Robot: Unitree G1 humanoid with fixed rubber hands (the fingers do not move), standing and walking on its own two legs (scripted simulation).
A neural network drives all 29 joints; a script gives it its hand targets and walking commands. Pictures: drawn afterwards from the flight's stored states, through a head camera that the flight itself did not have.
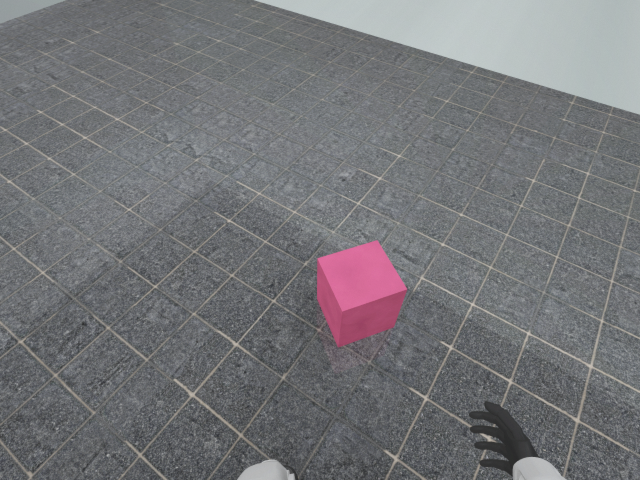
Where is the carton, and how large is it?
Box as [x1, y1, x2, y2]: [317, 240, 406, 346]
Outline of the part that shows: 377,240 317,258 317,299 338,346 390,328 394,325 406,288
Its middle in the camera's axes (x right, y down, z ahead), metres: +0.13 +0.18 +1.28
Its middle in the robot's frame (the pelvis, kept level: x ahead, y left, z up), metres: +0.74 -0.07 -0.64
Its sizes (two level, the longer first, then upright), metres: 0.210 0.200 0.250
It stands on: the floor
